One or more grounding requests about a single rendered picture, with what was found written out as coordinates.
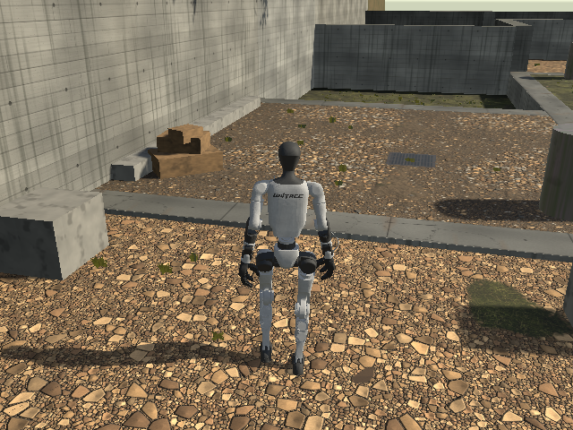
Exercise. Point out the robot left thigh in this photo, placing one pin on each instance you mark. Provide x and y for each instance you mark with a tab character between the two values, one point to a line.
265	264

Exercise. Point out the robot left hand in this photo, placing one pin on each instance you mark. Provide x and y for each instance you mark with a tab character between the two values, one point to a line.
243	273

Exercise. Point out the humanoid robot torso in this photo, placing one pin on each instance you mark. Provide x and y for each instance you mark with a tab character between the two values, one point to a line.
287	208

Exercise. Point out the robot left forearm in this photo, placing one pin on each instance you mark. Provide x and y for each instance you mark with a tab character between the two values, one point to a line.
249	243

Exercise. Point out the robot left upper arm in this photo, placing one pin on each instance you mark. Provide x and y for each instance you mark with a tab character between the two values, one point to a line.
259	189

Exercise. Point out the robot right forearm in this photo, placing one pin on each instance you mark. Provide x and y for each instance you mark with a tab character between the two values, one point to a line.
326	244

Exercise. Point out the robot right upper arm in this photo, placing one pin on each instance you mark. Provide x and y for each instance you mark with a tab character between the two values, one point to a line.
319	205

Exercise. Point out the robot right hand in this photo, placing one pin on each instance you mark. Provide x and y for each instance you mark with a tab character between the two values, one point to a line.
329	267

